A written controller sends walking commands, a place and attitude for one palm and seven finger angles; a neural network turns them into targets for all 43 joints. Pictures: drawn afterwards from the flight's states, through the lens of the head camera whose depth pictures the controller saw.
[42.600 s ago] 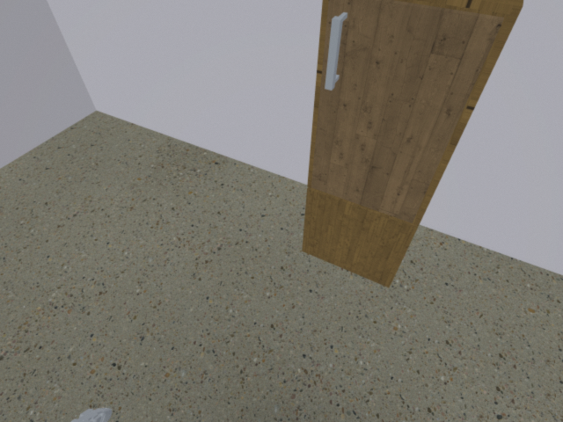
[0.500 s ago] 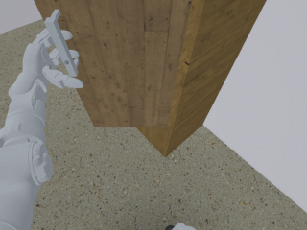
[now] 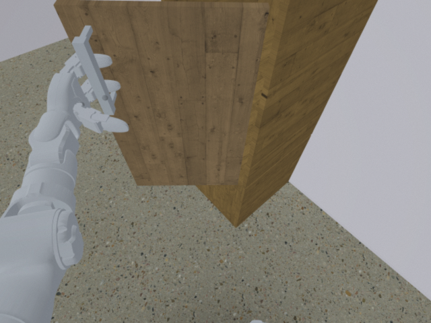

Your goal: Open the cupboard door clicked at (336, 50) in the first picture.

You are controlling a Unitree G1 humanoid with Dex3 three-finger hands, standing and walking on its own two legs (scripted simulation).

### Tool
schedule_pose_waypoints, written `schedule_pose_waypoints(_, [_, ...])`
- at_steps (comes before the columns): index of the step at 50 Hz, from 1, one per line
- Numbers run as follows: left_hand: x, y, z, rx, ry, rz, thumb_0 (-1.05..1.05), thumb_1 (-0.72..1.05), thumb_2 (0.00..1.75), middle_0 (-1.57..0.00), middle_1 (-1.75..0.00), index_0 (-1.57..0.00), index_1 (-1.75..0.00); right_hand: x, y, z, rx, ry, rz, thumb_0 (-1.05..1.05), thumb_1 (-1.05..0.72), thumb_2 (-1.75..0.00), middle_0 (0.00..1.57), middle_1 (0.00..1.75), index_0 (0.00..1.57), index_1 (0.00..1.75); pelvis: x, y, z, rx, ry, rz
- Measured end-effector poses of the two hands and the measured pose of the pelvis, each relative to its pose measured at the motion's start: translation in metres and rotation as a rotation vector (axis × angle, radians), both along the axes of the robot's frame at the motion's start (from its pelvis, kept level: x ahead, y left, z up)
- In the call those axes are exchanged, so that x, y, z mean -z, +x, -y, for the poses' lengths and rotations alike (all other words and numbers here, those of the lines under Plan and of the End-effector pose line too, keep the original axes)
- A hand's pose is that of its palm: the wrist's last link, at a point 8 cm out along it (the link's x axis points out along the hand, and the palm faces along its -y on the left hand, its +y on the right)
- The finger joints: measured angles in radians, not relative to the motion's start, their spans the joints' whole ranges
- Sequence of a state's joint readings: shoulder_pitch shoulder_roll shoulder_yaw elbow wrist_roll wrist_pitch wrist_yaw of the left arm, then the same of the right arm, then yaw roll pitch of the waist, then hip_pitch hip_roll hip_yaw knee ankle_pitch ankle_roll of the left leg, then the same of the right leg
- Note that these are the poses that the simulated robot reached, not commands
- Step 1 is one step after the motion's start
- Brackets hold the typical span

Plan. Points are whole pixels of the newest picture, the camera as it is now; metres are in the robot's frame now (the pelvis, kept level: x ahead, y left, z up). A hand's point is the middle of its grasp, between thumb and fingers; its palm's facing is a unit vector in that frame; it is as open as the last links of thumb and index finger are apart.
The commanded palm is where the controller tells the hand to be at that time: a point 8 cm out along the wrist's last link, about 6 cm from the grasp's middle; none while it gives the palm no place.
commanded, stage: slide the fingers in behind the handle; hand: left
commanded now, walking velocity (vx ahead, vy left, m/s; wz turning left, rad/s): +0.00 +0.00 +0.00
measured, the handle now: (99, 74) +0.55 +0.20 +0.15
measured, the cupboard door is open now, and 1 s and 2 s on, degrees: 50 49 97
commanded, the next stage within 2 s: close the thumb around the handle in 0.08 s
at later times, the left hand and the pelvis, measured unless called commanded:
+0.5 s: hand (103, 97) +0.49 +0.18 +0.15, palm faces -0.05 -1.00 -0.01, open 11.1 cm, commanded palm +0.46 +0.23 +0.15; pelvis -0.01 +0.00 +0.00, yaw +0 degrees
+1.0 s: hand (107, 92) +0.50 +0.18 +0.14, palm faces -0.04 -1.00 -0.01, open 5.5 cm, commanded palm +0.47 +0.23 +0.15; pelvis +0.00 +0.00 +0.00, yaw +1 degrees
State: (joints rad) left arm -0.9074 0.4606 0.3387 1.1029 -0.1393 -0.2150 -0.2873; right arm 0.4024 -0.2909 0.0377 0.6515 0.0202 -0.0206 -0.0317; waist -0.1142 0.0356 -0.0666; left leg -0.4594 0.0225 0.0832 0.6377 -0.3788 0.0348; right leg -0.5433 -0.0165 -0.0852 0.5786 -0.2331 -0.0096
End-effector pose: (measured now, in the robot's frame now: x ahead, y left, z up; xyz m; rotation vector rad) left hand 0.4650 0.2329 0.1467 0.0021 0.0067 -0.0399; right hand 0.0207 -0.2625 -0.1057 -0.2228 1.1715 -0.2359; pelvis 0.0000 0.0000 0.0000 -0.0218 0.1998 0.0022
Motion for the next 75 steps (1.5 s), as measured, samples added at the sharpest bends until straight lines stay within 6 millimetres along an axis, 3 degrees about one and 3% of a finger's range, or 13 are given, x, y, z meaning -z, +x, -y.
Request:
schedule_pose_waypoints(12, [-0.001,-0.001,-0.001,0.001,-0.004,0.000,-0.02,-0.49,0.31,-0.29,-1.20,-0.29,-1.20,-0.001,0.002,0.004,-0.010,-0.010,0.011,0.01,-0.90,-0.90,0.21,0.30,0.20,0.30,0.000,-0.003,0.003,-0.003,0.003,0.000])
schedule_pose_waypoints(17, [-0.001,-0.001,-0.002,0.008,-0.004,0.002,-0.02,-0.40,0.35,-0.30,-1.21,-0.30,-1.21,-0.002,-0.001,0.006,-0.005,-0.015,0.010,0.01,-0.90,-0.90,0.21,0.30,0.20,0.30,0.001,-0.005,0.003,-0.001,0.003,-0.002])
schedule_pose_waypoints(42, [0.001,0.010,0.001,0.004,0.011,-0.018,0.00,0.77,0.84,-0.38,-1.34,-0.38,-1.33,0.001,-0.015,0.003,-0.001,-0.015,-0.037,0.01,-0.90,-0.90,0.21,0.30,0.20,0.30,0.003,-0.004,0.002,-0.011,0.000,-0.023])
schedule_pose_waypoints(56, [0.001,0.013,0.001,0.005,0.011,-0.008,0.01,0.77,0.84,-0.37,-1.35,-0.36,-1.35,0.002,-0.012,0.003,0.012,-0.004,-0.044,0.01,-0.90,-0.90,0.21,0.30,0.20,0.30,0.002,0.003,0.002,0.001,0.000,-0.029])
schedule_pose_waypoints(65, [0.003,-0.015,0.004,0.025,0.002,0.025,0.00,0.76,0.80,-0.37,-1.35,-0.35,-1.35,-0.002,0.019,0.002,0.019,0.027,0.050,0.01,-0.90,-0.90,0.21,0.30,0.20,0.30,-0.003,0.012,0.003,0.025,0.003,0.006])
schedule_pose_waypoints(71, [0.005,-0.059,0.013,0.050,-0.005,0.046,0.00,0.74,0.76,-0.38,-1.35,-0.35,-1.35,-0.011,0.067,-0.003,-0.018,0.059,0.193,0.01,-0.90,-0.90,0.20,0.30,0.20,0.30,-0.008,0.016,0.004,0.032,0.007,0.054])
schedule_pose_waypoints(75, [0.006,-0.100,0.033,-0.039,-0.038,0.059,0.01,0.73,0.75,-0.38,-1.35,-0.35,-1.31,-0.021,0.109,-0.011,-0.061,0.093,0.320,0.01,-0.90,-0.90,0.20,0.30,0.20,0.30,-0.010,0.016,0.004,0.035,0.007,0.088])
